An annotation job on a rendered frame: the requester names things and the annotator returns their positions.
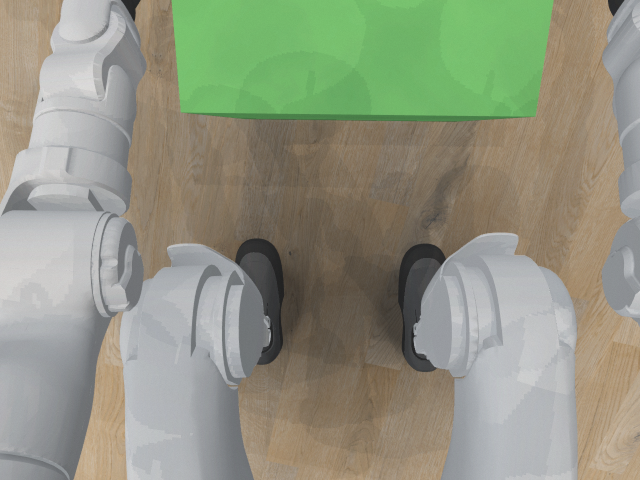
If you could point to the left robot upper arm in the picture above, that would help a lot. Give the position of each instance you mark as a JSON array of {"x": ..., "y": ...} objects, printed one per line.
[{"x": 63, "y": 276}]

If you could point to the left robot hand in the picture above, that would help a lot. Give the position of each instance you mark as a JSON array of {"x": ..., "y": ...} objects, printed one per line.
[{"x": 131, "y": 5}]

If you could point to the carton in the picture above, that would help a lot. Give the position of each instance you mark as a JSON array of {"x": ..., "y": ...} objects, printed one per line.
[{"x": 363, "y": 60}]

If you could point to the right robot upper arm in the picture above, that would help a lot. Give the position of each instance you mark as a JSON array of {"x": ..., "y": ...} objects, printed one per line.
[{"x": 621, "y": 271}]

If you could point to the right robot forearm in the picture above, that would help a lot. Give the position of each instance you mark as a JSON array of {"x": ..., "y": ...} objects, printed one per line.
[{"x": 621, "y": 58}]

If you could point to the right robot foot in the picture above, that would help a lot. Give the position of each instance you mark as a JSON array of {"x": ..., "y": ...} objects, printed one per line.
[{"x": 418, "y": 266}]

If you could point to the left robot forearm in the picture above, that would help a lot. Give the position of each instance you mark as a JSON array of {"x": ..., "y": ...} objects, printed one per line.
[{"x": 83, "y": 122}]

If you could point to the left robot shin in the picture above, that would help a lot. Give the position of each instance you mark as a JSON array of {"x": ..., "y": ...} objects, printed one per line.
[{"x": 184, "y": 255}]

